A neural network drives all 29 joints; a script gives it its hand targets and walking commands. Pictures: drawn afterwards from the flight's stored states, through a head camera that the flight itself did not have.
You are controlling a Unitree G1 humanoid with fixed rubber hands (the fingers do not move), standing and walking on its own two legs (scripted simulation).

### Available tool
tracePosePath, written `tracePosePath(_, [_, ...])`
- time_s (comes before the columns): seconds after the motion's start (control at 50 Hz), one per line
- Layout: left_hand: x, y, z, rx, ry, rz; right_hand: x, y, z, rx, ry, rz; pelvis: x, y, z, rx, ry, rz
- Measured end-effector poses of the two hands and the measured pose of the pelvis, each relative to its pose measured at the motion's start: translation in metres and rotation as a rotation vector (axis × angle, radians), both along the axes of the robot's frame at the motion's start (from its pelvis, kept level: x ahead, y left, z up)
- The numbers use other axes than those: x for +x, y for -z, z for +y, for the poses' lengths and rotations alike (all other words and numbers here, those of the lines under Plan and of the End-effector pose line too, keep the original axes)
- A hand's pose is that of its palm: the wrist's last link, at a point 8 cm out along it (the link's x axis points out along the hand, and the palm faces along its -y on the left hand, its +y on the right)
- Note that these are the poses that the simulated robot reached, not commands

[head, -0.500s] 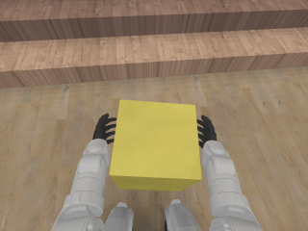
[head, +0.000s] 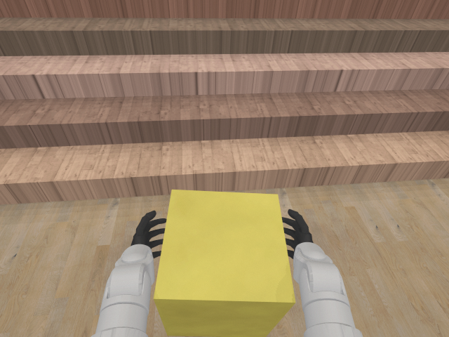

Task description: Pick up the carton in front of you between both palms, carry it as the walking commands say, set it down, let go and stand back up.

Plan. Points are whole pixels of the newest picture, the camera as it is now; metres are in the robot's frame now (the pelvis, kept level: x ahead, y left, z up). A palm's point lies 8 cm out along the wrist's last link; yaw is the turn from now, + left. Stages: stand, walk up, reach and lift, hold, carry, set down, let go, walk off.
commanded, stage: reach and lift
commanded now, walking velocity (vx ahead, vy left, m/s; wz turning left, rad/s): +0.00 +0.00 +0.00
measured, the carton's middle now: (220, 267) +0.29 +0.00 -0.06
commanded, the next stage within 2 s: hold in 1.04 s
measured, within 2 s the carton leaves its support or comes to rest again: neither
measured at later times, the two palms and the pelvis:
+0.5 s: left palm (141, 246) +0.29 +0.14 +0.03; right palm (305, 244) +0.29 -0.16 +0.04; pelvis -0.01 +0.00 +0.01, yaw +0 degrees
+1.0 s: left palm (139, 242) +0.29 +0.15 +0.04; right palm (305, 241) +0.29 -0.15 +0.05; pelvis +0.01 +0.00 +0.01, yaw +0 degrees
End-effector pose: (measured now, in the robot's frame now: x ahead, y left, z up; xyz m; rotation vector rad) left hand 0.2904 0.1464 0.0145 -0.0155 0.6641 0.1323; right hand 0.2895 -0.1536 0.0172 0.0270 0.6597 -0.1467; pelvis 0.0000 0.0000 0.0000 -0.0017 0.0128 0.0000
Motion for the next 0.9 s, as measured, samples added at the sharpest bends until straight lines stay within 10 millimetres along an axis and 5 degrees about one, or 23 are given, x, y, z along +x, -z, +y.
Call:
tracePosePath(0.36, [-0.006, -0.013, -0.002, 0.017, 0.013, 0.026, -0.005, -0.013, -0.002, -0.017, -0.013, 0.023, -0.02, -0.004, -0.003, 0.0, 0.002, -0.089])
tracePosePath(0.9, [0.002, -0.026, 0.0, 0.049, 0.04, 0.027, 0.001, -0.026, 0.0, -0.049, -0.032, 0.024, 0.006, -0.013, 0.0, 0.0, 0.006, -0.099])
